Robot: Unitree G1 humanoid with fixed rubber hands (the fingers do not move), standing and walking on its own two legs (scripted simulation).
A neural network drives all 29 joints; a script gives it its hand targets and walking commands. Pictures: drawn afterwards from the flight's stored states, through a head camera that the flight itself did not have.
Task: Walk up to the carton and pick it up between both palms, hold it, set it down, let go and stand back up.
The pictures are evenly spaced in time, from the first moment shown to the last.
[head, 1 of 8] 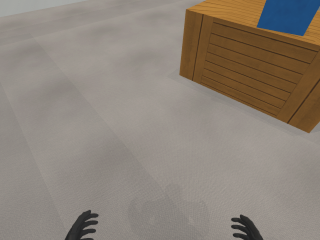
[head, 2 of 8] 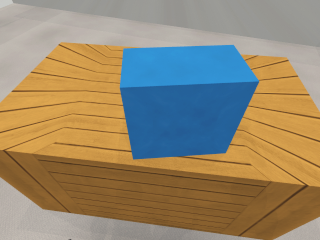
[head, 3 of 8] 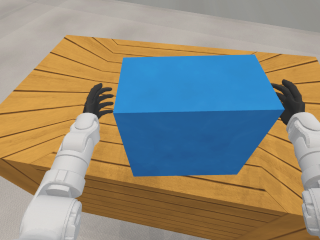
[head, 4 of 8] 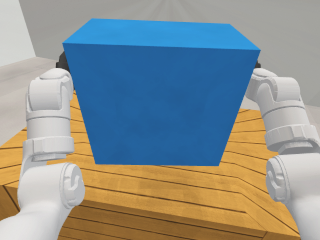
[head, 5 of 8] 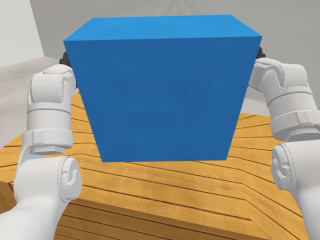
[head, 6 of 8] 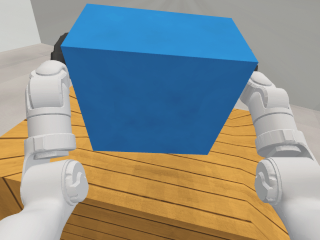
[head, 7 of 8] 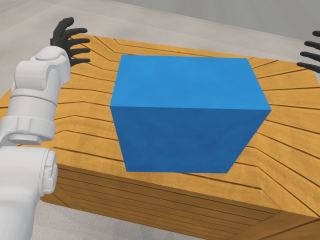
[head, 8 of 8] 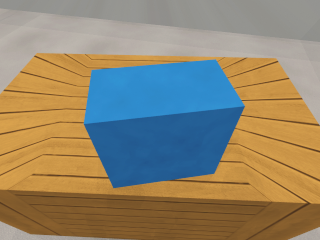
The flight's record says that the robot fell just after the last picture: no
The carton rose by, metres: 0.28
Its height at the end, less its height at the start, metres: +0.00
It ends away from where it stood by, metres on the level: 0.02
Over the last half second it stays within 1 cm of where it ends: yes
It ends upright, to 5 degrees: yes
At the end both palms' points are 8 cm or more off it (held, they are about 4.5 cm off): yes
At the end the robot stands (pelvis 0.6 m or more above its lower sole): yes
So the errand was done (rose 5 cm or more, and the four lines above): yes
